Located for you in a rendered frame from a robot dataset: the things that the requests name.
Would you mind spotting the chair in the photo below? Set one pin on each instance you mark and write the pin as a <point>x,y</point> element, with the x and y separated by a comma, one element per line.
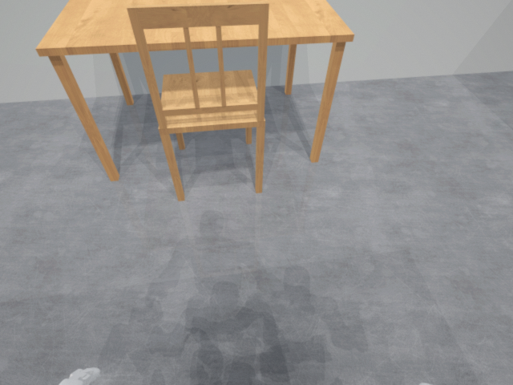
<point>206,101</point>

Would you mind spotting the table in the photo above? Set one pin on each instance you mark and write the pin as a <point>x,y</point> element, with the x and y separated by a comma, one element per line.
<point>87,27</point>

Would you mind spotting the left robot hand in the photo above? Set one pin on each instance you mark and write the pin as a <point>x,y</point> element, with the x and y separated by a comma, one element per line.
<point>82,377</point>

